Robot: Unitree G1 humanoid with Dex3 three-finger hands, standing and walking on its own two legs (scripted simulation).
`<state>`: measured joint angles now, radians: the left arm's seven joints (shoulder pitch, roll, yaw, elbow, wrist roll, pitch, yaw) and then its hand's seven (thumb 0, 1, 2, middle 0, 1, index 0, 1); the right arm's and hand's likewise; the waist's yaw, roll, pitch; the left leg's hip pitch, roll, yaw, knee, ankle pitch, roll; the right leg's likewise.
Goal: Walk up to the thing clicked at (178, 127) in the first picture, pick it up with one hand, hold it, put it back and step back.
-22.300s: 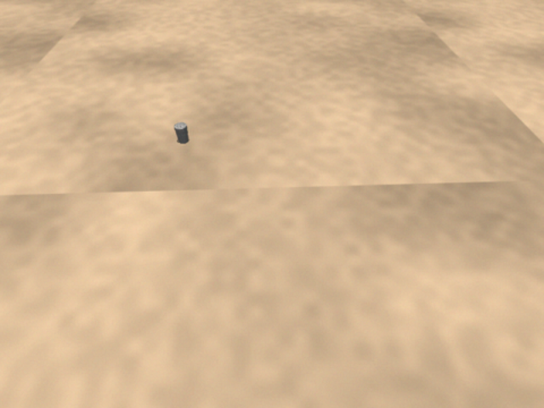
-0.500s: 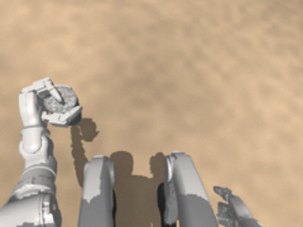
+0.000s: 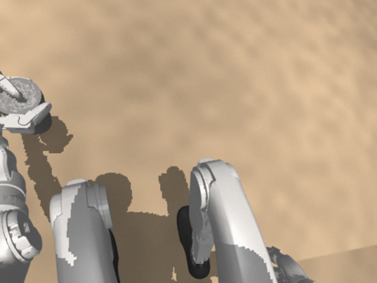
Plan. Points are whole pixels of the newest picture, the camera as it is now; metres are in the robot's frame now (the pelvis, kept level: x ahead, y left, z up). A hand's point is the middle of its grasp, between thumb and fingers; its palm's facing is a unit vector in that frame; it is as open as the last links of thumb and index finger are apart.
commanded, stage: crouch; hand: left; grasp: from the side
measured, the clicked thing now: (28, 110) +0.48 +0.25 -0.11
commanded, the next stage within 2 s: lower in 0.52 s
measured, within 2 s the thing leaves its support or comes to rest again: neither
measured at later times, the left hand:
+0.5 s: hand (28, 110) +0.49 +0.26 -0.12, palm faces +0.21 -0.98 +0.00, open 6.5 cm
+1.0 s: hand (40, 117) +0.50 +0.25 -0.18, palm faces +0.20 -0.98 -0.01, open 6.3 cm
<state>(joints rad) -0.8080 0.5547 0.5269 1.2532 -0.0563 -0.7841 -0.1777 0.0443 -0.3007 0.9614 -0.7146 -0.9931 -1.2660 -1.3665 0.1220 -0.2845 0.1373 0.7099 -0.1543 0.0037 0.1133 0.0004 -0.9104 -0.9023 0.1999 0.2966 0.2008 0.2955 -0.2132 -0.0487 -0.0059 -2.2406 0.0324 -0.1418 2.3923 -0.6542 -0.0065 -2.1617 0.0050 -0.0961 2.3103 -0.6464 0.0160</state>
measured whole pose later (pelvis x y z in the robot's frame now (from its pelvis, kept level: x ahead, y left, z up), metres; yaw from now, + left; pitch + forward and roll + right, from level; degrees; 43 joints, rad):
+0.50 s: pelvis +0.00 +0.00 -0.03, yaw -4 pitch +23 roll -11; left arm -0.78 0.67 0.54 1.26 -0.06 -0.82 -0.16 0.04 -0.28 0.93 -0.70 -1.00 -1.28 -1.36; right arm 0.02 -0.34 0.25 0.66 -0.22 0.03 0.13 0.00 -0.91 -0.90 0.20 0.30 0.20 0.30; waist -0.24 -0.11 0.12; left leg -2.28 0.03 -0.22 2.53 -0.68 -0.01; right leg -2.18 0.02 -0.16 2.40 -0.65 0.03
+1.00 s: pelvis +0.00 +0.01 -0.04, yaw -6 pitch +19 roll -15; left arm -0.80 0.82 0.50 1.42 -0.06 -0.94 -0.10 0.04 -0.28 0.93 -0.71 -0.99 -1.32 -1.39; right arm -0.05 -0.35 0.41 0.60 -0.29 0.04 0.13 0.00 -0.91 -0.90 0.20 0.30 0.20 0.30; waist -0.28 -0.21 0.23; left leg -2.26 0.02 -0.30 2.60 -0.70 -0.01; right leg -2.12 0.04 -0.22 2.40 -0.64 0.05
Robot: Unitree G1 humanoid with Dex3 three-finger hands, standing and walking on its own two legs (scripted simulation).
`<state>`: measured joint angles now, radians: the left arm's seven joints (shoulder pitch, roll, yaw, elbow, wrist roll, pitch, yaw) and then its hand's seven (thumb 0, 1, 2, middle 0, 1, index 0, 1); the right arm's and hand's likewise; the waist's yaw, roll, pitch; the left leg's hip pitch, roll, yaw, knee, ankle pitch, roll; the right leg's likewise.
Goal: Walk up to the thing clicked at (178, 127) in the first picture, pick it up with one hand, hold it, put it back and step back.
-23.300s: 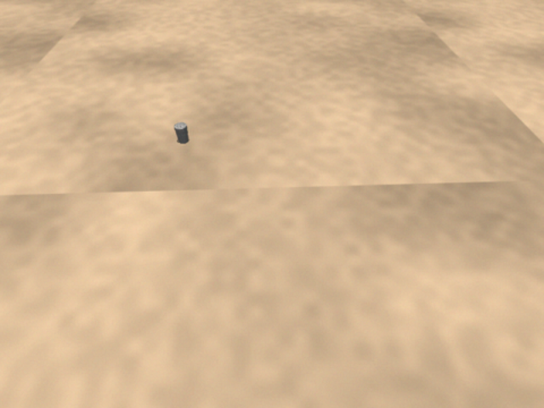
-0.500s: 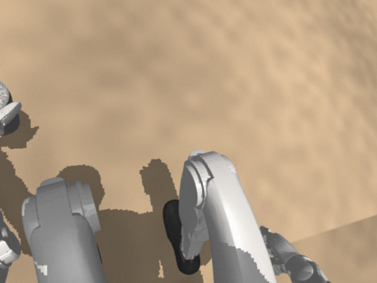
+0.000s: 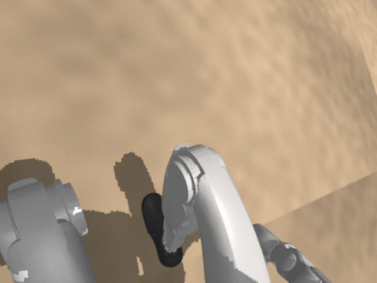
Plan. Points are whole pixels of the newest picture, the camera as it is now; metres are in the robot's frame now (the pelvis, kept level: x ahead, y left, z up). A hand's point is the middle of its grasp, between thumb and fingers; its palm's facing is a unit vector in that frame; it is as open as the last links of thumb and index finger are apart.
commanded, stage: lower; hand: left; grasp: from the side
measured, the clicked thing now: out of the picture +0.46 +0.29 -0.19
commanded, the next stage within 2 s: loosen in 0.78 s
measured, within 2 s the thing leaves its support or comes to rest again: rests again in 1.16 s
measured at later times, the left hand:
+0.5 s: hand out of the picture +0.47 +0.29 -0.17, palm faces +0.33 -0.94 -0.03, open 6.5 cm
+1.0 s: hand out of the picture +0.47 +0.29 -0.18, palm faces +0.34 -0.94 -0.02, open 6.6 cm
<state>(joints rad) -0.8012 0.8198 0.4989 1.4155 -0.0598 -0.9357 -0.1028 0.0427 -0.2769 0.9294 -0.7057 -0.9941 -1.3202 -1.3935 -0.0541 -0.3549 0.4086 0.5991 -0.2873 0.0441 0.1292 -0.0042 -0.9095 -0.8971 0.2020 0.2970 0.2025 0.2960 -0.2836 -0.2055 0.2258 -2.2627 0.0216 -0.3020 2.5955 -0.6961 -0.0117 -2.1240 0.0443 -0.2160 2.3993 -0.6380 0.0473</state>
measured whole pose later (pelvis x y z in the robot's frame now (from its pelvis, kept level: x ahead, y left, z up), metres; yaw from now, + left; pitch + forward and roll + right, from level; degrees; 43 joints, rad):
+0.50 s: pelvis +0.00 +0.01 +0.00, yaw -3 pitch +15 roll -18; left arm -0.82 0.95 0.47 1.54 -0.04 -1.03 -0.02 0.04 -0.27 0.92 -0.70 -1.00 -1.27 -1.37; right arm -0.15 -0.37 0.54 0.55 -0.35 0.06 0.12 -0.01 -0.90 -0.90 0.20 0.30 0.20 0.30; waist -0.30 -0.27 0.30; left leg -2.23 0.02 -0.38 2.63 -0.72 -0.01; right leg -2.07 0.07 -0.27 2.37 -0.63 0.07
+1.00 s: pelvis -0.01 +0.01 +0.00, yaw -4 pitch +14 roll -20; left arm -0.79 0.97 0.47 1.57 -0.04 -1.08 0.01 0.04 -0.26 0.90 -0.70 -0.98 -1.24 -1.29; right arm -0.18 -0.37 0.57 0.55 -0.38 0.06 0.11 -0.01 -0.90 -0.89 0.20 0.30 0.20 0.30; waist -0.31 -0.29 0.31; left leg -2.21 0.02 -0.40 2.63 -0.72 0.00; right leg -2.04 0.08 -0.29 2.35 -0.62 0.08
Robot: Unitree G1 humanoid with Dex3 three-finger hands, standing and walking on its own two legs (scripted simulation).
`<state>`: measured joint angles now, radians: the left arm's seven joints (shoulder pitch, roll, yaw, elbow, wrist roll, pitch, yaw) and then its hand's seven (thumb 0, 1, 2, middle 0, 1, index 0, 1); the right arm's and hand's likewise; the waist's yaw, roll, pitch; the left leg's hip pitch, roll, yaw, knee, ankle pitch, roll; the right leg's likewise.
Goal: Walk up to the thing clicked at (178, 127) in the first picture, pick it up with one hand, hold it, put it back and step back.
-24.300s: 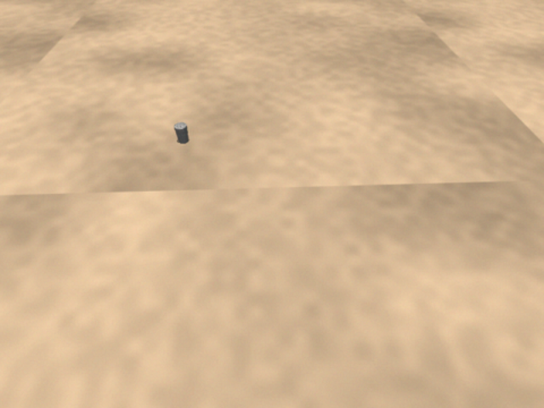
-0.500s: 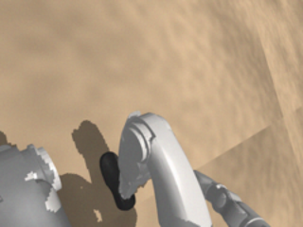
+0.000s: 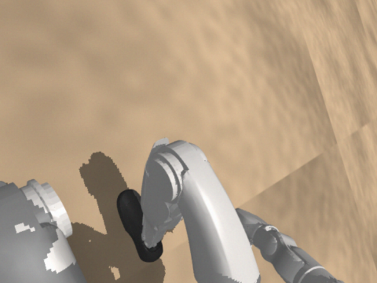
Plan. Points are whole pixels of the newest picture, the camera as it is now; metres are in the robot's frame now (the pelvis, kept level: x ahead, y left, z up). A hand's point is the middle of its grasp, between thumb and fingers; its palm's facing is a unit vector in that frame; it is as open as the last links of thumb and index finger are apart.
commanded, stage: open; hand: left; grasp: from the side
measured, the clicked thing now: out of the picture +0.46 +0.31 -0.23
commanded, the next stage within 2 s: withdraw in 0.32 s
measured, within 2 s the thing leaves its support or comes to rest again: rests again in 0.16 s
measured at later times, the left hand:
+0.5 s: hand out of the picture +0.46 +0.31 -0.18, palm faces +0.41 -0.91 +0.00, open 14.3 cm
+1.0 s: hand out of the picture +0.43 +0.38 -0.11, palm faces +0.33 -0.93 -0.14, open 17.5 cm
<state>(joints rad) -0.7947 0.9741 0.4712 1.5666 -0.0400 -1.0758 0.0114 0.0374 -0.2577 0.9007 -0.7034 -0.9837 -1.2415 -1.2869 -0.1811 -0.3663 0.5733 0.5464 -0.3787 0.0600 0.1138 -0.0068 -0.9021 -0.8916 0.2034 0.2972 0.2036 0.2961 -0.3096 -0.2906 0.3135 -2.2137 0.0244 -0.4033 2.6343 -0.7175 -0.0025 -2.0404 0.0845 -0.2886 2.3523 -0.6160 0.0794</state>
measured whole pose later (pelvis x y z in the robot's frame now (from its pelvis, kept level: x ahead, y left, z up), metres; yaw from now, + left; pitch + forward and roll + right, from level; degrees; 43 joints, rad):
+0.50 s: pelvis +0.00 +0.00 +0.00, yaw +0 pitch +14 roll -20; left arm -0.81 0.98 0.47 1.57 -0.04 -1.08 0.01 0.00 -0.40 0.29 -0.45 -0.38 -0.47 -0.38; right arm -0.18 -0.36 0.57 0.54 -0.38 0.06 0.11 -0.01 -0.92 -0.90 0.21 0.30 0.20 0.30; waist -0.31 -0.29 0.31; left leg -2.21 0.03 -0.41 2.63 -0.72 0.00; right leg -2.03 0.09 -0.29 2.34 -0.61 0.08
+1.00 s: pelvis +0.00 +0.00 +0.01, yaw +2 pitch +19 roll -17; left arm -0.75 0.96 0.51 1.30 -0.02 -0.72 -0.20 -0.01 -0.58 0.05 -0.07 -0.06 -0.08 -0.05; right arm -0.03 -0.35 0.41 0.55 -0.22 0.12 0.08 -0.01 -0.91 -0.90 0.21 0.30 0.21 0.30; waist -0.24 -0.17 0.18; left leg -2.25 0.05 -0.30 2.55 -0.69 0.03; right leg -2.09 0.07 -0.22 2.32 -0.62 0.06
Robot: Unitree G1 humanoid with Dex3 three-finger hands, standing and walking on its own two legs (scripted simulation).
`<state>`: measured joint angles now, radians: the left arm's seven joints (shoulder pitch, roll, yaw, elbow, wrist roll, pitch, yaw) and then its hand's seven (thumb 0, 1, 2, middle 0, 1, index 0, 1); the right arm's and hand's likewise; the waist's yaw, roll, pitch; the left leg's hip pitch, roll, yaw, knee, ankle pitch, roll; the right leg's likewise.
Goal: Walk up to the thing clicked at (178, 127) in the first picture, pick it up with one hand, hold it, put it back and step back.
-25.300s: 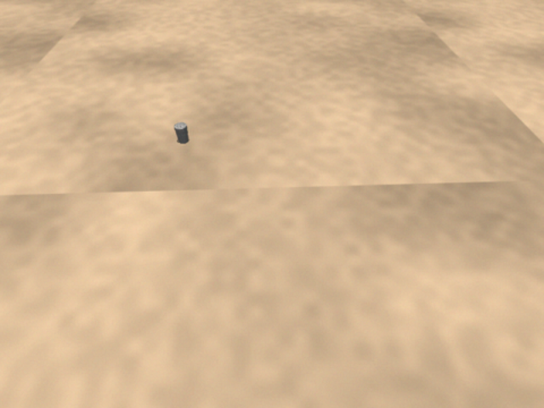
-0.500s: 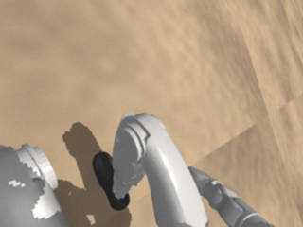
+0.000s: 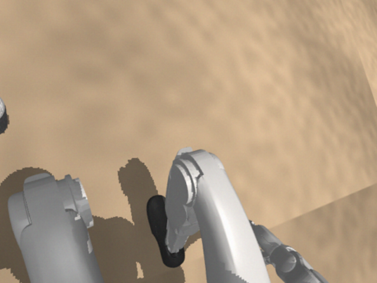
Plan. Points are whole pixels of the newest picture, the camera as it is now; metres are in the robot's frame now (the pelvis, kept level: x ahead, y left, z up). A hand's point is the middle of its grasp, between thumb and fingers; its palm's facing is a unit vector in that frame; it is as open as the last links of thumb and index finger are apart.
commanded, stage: home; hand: left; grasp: from the side
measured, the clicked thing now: out of the picture +0.47 +0.30 -0.26
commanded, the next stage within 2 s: none
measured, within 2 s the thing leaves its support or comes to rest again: neither
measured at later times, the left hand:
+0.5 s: hand out of the picture +0.29 +0.35 +0.03, palm faces +0.26 -0.85 -0.47, open 17.2 cm
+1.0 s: hand out of the picture +0.25 +0.26 +0.24, palm faces +0.35 -0.87 -0.36, open 17.4 cm
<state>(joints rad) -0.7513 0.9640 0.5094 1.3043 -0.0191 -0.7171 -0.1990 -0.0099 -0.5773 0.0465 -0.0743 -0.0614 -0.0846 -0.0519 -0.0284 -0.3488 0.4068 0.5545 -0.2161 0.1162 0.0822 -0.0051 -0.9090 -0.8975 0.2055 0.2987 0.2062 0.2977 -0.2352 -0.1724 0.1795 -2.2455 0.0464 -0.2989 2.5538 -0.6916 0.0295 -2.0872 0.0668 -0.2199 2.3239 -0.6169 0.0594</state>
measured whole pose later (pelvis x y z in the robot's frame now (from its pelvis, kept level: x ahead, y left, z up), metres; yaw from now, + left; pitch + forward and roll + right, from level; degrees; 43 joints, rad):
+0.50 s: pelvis +0.02 -0.01 +0.13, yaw +10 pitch +32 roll -6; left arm -0.23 0.54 0.30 0.55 0.06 -0.06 0.00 -0.01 -0.49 0.09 -0.06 -0.07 -0.07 -0.07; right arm 0.08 -0.25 0.04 0.54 0.04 0.17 0.01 0.00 -0.90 -0.90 0.20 0.30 0.20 0.30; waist -0.05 0.01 -0.13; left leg -1.98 0.05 -0.08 2.06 -0.66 0.01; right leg -1.92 0.01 -0.06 1.99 -0.64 0.03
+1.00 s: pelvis +0.08 -0.01 +0.34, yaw +15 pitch +20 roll -3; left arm 0.16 0.29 0.10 0.31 -0.01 0.19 0.16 -0.01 -0.53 0.06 -0.06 -0.06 -0.06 -0.06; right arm 0.22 -0.23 0.01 0.52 0.05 0.01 -0.14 0.00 -0.90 -0.90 0.20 0.30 0.20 0.30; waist -0.06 0.01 -0.16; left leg -1.09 0.05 -0.05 1.31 -0.56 -0.01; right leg -1.04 0.00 -0.06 1.26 -0.55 0.00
